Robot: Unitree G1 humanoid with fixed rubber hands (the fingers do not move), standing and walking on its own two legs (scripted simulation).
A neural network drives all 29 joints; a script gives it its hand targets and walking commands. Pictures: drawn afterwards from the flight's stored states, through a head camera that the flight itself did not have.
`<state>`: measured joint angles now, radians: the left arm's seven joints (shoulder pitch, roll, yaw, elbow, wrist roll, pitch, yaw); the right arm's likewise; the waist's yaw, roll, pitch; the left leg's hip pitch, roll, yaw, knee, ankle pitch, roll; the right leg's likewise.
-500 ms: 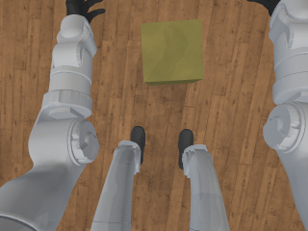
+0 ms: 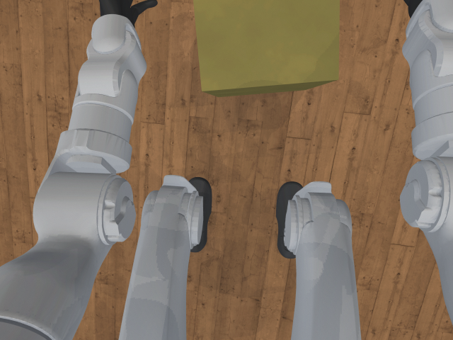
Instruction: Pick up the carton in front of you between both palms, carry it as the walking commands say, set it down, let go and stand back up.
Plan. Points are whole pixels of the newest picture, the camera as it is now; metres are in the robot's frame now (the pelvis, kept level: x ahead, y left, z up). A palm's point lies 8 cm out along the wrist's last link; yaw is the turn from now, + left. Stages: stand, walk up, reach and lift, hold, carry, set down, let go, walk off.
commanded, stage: reach and lift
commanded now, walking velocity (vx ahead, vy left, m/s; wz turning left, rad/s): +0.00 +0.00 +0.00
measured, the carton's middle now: (261, 36) +0.55 -0.04 -0.34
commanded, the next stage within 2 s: none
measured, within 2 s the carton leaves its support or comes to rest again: leaves its support in 1.22 s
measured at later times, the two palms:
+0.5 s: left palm (153, 31) +0.54 +0.15 -0.27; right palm (370, 15) +0.56 -0.21 -0.27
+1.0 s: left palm (170, 32) +0.54 +0.12 -0.27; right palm (357, 15) +0.55 -0.19 -0.26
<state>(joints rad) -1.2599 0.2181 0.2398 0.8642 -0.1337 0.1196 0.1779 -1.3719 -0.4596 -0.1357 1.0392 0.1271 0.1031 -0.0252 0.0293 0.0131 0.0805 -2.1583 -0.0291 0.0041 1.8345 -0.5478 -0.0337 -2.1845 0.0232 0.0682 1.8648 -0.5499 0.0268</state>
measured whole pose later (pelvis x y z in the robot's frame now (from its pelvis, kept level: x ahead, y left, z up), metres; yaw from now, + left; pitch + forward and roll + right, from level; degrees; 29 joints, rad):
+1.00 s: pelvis -0.03 +0.00 -0.09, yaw +0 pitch +34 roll +3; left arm -1.59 0.21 0.29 1.08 -0.08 0.13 0.15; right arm -1.70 -0.42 -0.06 1.26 0.11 0.12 -0.04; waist 0.01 0.02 0.49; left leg -2.21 -0.05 -0.02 2.19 -0.58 -0.06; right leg -2.23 0.02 0.05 2.22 -0.58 0.02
